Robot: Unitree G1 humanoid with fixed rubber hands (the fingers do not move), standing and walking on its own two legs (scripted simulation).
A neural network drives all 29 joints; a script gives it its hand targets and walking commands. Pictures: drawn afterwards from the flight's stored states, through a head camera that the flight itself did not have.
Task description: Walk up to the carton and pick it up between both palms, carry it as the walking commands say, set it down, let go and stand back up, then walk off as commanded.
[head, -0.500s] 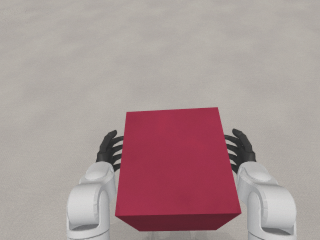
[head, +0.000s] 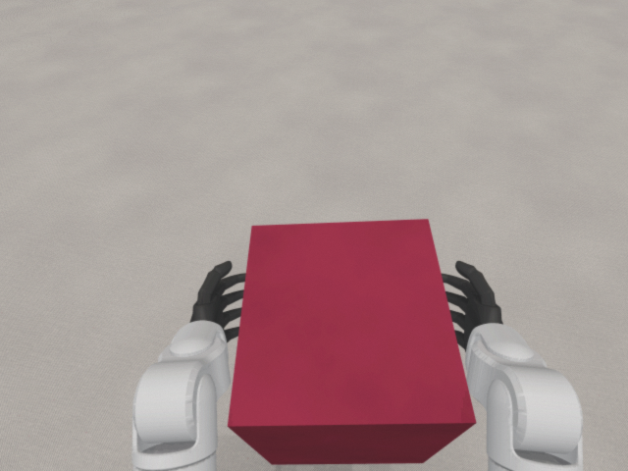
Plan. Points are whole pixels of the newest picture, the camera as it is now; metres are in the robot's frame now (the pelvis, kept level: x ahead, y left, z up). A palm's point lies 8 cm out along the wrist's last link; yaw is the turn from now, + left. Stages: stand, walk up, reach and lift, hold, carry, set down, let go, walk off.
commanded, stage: carry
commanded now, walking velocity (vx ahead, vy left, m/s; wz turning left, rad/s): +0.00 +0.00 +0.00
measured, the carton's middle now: (343, 352) +0.27 +0.01 +0.03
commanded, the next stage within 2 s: none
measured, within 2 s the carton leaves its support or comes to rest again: neither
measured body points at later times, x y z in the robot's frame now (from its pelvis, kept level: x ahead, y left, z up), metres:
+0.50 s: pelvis -0.10 +0.08 +0.01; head -0.12 +0.10 +0.46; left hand +0.15 +0.25 +0.11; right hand +0.17 -0.04 +0.11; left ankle -0.03 +0.11 -0.71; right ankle -0.10 -0.05 -0.72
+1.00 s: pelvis -0.21 +0.14 +0.01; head -0.25 +0.17 +0.46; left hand +0.04 +0.32 +0.11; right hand +0.06 +0.02 +0.12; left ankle -0.12 +0.20 -0.72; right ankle -0.17 +0.01 -0.70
